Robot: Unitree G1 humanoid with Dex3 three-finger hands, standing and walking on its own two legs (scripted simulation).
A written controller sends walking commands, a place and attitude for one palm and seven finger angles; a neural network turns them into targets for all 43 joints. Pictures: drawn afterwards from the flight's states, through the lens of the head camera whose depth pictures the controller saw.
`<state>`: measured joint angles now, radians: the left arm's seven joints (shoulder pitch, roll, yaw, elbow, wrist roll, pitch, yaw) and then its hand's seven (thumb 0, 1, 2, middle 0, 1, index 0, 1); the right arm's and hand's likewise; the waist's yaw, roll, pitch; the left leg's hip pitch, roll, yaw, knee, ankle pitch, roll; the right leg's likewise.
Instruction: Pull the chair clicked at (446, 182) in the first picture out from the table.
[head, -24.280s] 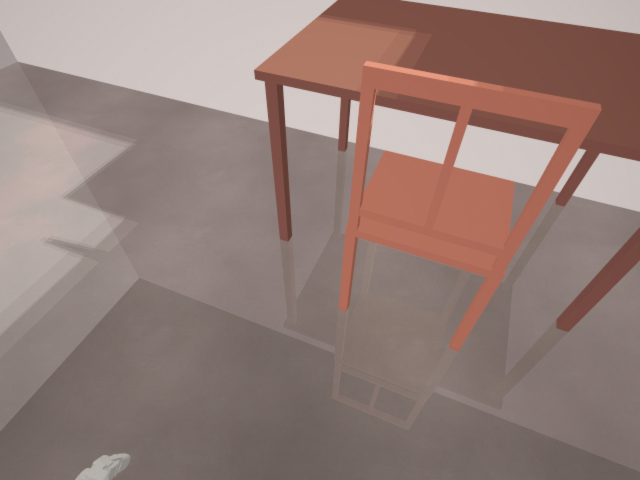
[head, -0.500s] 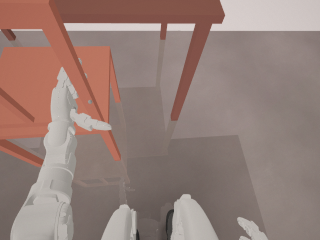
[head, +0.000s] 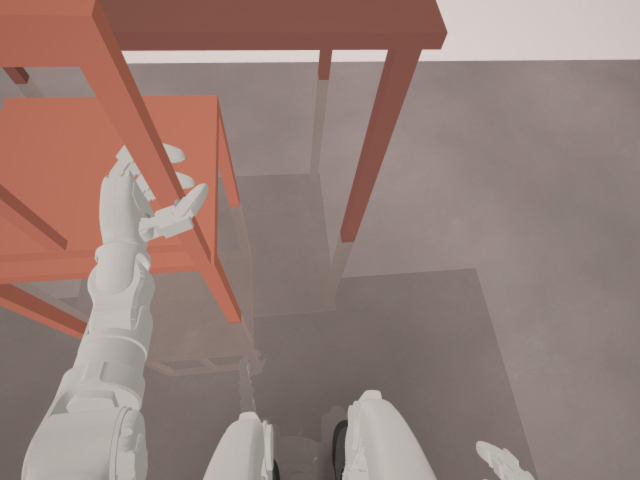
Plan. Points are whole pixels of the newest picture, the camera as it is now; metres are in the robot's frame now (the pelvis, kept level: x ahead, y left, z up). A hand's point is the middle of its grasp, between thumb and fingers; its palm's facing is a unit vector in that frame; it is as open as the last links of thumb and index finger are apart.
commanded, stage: hook a spindle and tug to test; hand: left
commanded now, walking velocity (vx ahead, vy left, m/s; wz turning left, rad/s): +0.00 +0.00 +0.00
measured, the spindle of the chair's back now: out of the picture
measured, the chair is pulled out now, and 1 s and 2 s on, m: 0.00 0.03 0.15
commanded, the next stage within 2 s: step backward, pulling the chair out in 0.72 s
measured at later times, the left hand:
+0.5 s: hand (176, 220) +0.42 +0.16 +0.02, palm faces +0.06 -1.00 -0.02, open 6.0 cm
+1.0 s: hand (175, 234) +0.39 +0.16 +0.04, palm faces +0.12 -0.99 -0.07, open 5.9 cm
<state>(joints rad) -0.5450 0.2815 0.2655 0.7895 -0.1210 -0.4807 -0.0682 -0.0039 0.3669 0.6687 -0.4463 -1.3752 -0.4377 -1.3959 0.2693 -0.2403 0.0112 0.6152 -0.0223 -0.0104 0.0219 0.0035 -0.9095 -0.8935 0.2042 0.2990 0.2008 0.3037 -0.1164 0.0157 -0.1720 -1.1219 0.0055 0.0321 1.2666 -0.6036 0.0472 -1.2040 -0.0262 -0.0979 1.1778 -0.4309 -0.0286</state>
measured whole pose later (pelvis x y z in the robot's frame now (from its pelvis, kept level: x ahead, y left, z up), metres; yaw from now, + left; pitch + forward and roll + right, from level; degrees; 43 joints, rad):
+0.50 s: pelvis +0.02 +0.00 +0.01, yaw +0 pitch +26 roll -2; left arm -0.36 0.24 0.21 0.60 -0.15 -0.46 -0.07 0.01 0.64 0.79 -0.38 -1.43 -0.36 -1.45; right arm 0.26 -0.23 0.00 0.59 -0.01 0.00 0.03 0.00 -0.91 -0.89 0.20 0.30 0.20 0.30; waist -0.09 0.02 -0.18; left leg -1.06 0.01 0.03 1.23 -0.62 0.05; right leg -1.15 -0.02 -0.09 1.15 -0.45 -0.03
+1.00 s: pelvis +0.02 +0.00 +0.06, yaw +2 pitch +17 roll -1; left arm -0.30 0.21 0.12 0.62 -0.11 -0.23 0.07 0.06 0.65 0.79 -0.31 -1.20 -0.40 -1.45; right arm 0.25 -0.19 0.03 0.54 0.06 0.13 -0.08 0.01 -0.91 -0.89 0.20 0.30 0.20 0.30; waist -0.10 0.00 -0.08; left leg -0.74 -0.03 0.03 0.93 -0.49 0.05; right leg -0.83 -0.04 -0.09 0.89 -0.36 -0.01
